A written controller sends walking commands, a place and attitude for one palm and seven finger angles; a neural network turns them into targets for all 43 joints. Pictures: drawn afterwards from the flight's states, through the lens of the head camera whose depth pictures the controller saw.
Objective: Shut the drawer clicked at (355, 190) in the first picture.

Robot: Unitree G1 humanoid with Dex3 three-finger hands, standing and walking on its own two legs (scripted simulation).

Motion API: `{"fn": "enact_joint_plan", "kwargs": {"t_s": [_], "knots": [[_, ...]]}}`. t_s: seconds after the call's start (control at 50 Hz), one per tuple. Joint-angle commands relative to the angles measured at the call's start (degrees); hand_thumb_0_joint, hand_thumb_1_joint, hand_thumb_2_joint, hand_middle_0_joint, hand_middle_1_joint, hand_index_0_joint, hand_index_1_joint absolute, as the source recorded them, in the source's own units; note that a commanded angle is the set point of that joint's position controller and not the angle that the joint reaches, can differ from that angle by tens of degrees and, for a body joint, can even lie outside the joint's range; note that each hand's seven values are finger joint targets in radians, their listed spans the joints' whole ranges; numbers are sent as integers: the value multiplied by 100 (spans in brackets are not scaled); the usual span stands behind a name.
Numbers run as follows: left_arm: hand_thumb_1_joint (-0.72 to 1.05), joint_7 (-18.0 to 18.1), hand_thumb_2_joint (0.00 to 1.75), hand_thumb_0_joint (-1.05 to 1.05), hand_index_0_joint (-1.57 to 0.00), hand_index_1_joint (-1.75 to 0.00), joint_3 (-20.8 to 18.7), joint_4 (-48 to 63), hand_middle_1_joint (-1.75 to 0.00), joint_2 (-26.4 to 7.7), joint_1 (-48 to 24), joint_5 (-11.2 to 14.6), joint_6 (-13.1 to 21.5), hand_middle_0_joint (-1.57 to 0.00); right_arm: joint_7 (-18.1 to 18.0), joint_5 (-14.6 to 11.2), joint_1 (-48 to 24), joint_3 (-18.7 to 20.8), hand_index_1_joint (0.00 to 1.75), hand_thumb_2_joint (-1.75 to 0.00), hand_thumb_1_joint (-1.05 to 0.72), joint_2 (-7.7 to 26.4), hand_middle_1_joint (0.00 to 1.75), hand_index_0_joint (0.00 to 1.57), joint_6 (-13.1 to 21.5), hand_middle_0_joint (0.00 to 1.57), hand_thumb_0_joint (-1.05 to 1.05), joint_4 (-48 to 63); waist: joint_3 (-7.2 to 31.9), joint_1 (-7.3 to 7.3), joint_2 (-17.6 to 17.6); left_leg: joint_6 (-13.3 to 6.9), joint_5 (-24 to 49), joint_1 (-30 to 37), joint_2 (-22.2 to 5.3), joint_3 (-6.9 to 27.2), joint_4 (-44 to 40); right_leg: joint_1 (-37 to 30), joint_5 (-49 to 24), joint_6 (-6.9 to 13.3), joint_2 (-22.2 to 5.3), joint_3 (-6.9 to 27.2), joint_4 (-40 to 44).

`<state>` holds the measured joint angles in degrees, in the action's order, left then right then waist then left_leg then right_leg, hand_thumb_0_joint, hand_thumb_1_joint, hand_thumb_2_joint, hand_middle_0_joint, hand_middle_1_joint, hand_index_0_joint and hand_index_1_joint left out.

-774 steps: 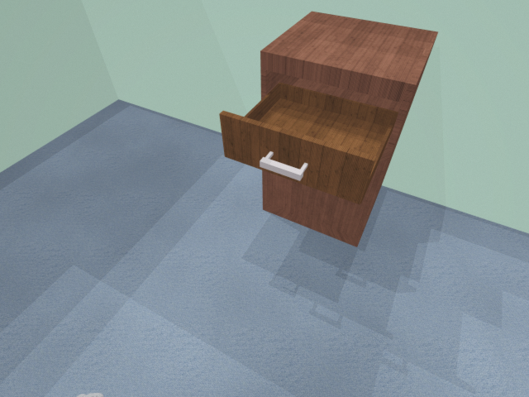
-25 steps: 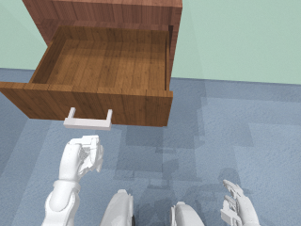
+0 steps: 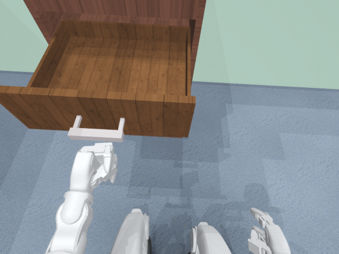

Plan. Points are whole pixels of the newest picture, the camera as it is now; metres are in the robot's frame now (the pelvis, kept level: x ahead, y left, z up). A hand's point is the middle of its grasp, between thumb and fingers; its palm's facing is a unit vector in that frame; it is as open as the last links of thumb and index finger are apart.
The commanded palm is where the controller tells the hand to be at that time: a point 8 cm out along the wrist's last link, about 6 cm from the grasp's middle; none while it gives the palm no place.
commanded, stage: bring the fist close to the handle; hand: left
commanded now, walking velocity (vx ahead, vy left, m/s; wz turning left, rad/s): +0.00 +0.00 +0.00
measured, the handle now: (98, 127) +0.40 +0.19 +0.02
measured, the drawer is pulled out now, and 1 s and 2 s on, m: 0.30 0.25 0.11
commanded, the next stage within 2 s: push the drawer shut in 0.06 s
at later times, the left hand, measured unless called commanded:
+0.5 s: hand (111, 157) +0.32 +0.15 +0.02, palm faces -0.05 -1.00 -0.04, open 3.1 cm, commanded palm +0.33 +0.20 +0.02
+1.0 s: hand (113, 138) +0.38 +0.15 +0.01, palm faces -0.04 -1.00 -0.04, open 3.0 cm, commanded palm +0.38 +0.19 +0.02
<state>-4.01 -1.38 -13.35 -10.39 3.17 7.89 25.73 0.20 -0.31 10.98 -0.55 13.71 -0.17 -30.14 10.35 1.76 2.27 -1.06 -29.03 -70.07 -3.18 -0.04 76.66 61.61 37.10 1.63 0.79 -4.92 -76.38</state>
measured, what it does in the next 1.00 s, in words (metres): stands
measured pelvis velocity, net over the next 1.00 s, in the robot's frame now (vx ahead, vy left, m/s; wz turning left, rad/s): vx -0.02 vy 0.01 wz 0.00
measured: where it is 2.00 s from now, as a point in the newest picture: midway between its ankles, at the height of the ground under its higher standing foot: outside the picture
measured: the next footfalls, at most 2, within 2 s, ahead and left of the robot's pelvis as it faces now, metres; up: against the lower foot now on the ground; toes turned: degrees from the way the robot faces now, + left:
none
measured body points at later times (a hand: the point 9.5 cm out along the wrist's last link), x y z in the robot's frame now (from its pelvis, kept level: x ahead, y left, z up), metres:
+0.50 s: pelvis +0.00 +0.00 +0.00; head +0.11 +0.02 +0.43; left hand +0.32 +0.20 +0.02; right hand +0.17 -0.24 -0.11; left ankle +0.06 +0.11 -0.61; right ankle +0.00 -0.11 -0.61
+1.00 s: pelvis -0.02 +0.01 -0.01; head +0.09 +0.04 +0.43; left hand +0.37 +0.21 +0.02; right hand +0.10 -0.24 -0.12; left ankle +0.06 +0.11 -0.61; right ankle +0.00 -0.11 -0.61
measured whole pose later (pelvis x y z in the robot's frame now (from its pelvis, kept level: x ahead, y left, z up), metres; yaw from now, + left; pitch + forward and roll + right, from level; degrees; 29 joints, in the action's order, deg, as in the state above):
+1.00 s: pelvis -0.02 +0.01 -0.01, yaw +0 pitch +23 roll -5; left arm -3.6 -5.0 -36.7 -13.6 -22.9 6.7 26.2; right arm -1.1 0.1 12.4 -1.3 14.5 0.8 -35.7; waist 9.4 3.9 2.3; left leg -2.2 -26.7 -74.5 -2.6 1.0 77.9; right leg 65.2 34.7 0.7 0.5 -5.9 -76.9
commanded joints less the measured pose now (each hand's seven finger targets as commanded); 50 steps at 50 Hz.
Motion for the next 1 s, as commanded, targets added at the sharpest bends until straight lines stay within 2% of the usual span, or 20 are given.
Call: {"fn": "enact_joint_plan", "kwargs": {"t_s": [0.0,0.06,0.14,0.2,0.22,0.3,0.32,0.36,0.42,0.5,0.58,0.66,0.7,0.72,0.74,0.8,0.84,0.92,0.94,0.98], "knots": [[90,-59,90,0,-140,-160,-379,1118,-160,-636,-849,75,445,-140,-89,16,-51,318,30,-90,-90,799,30,20,243,20,0,697,1911,123,-64,-80,1131,2055,170,263,-841,-447,-1516,4,71,319,1241],[90,-142,90,0,-140,-160,-406,1196,-160,-604,-657,155,462,-140,-86,5,-66,335,30,-90,-90,787,30,20,258,20,0,702,2054,64,24,-63,1291,2198,171,241,-850,-534,-1710,-1,56,327,1232],[90,-213,90,0,-140,-160,-323,1235,-160,-526,-528,198,412,-140,-79,-2,-64,335,30,-90,-90,787,30,20,252,20,0,731,2032,105,-42,-79,1410,2154,166,236,-835,-600,-1907,-19,56,315,1198],[90,-203,90,0,-140,-160,-436,1120,-160,-689,-999,172,428,-140,-112,4,-34,328,30,-90,-90,820,30,20,258,20,0,633,1818,227,-167,-102,1192,1928,155,242,-733,-435,-1685,-30,76,339,1215],[90,-209,90,0,-140,-160,-428,1043,-160,-675,-1145,164,451,-140,-119,8,-39,324,30,-90,-90,821,30,20,260,20,0,609,1794,228,-75,-93,1132,1925,167,247,-727,-365,-1602,-23,71,346,1221],[90,-204,90,0,-140,-160,-393,939,-160,-685,-1713,132,470,-140,-143,18,16,325,30,-90,-90,862,30,20,297,20,0,531,1982,261,63,-82,1174,2135,143,317,-716,-186,-1504,1,81,291,1155],[90,-211,90,0,-140,-160,-401,930,-160,-671,-1716,138,448,-140,-138,22,15,330,30,-90,-90,860,30,20,296,20,0,539,2154,207,196,-67,1259,2247,148,312,-719,-209,-1575,6,73,296,1143],[90,-215,90,0,-140,-160,-470,823,-160,-721,-1768,157,371,-140,-132,18,37,329,30,-90,-90,869,30,20,275,20,0,527,2236,183,112,-59,1366,2308,150,319,-747,-305,-1693,5,72,286,1154],[90,-208,90,0,-140,-160,-410,687,-160,-658,-2084,153,278,-140,-133,4,62,319,30,-90,-90,880,30,20,234,20,0,498,2166,274,76,-69,1317,2325,141,345,-765,-187,-1631,-15,76,254,1177],[90,-133,90,0,-140,-160,-504,467,-160,-789,-2715,117,305,-140,-179,8,118,311,30,-90,-90,912,30,20,245,20,0,343,2034,382,-7,-74,1015,2206,130,386,-728,14,-1330,-22,94,254,1201],[90,-112,90,0,-140,-160,-432,279,-160,-762,-3447,84,393,-140,-211,14,141,298,30,-90,-90,930,30,20,288,20,0,220,2116,458,127,-53,775,2291,145,448,-744,215,-1104,-8,83,229,1186],[90,-90,90,0,-140,-160,-384,69,-160,-748,-3865,65,370,-140,-218,19,195,295,30,-90,-90,956,30,20,297,20,0,154,2266,482,274,-40,611,2464,154,504,-801,350,-964,-1,81,211,1207],[90,-63,90,0,-140,-160,-463,-81,-160,-864,-4021,34,345,-140,-233,30,240,287,30,-90,-90,997,30,20,295,20,0,117,2290,488,260,-38,607,2494,150,556,-834,405,-953,10,98,188,1178],[90,-55,90,0,-140,-160,-443,-129,-160,-825,-4130,29,338,-140,-228,23,232,281,30,-90,-90,986,30,20,289,20,0,117,2299,468,332,-16,554,2534,152,572,-878,441,-919,16,88,170,1173],[90,-42,90,0,-140,-160,-341,-162,-160,-727,-4328,34,325,-140,-222,24,232,280,30,-90,-90,975,30,20,290,20,0,104,2310,529,332,-22,416,2546,158,591,-893,480,-846,2,87,170,1195],[90,29,90,0,-140,-160,-536,-521,-160,-926,-4615,11,323,-140,-243,25,298,263,30,-90,-90,1012,30,20,289,20,0,44,2180,549,215,-26,255,2424,163,623,-935,515,-747,14,103,161,1206],[90,55,90,0,-140,-160,-484,-596,-160,-828,-4838,-9,365,-140,-229,44,314,268,30,-90,-90,998,30,20,289,20,0,26,2330,552,363,-10,238,2539,176,623,-960,544,-738,8,92,175,1219],[90,131,90,0,-140,-160,-664,-960,-160,-991,-5187,-64,446,-140,-203,64,411,259,30,-90,-90,1024,30,20,280,20,0,-38,2309,558,386,9,160,2562,174,679,-1031,617,-699,26,111,149,1201],[90,137,90,0,-140,-160,-592,-1022,-160,-905,-5252,-76,473,-140,-191,67,404,266,30,-90,-90,1014,30,20,278,20,0,-41,2322,579,447,20,151,2613,163,693,-1046,669,-701,26,107,147,1195],[90,147,90,0,-140,-160,-594,-1239,-160,-885,-5410,-103,500,-140,-176,75,460,278,30,-90,-90,1023,30,20,257,20,0,-81,2300,636,322,18,84,2593,154,707,-1043,718,-677,16,112,146,1205]]}}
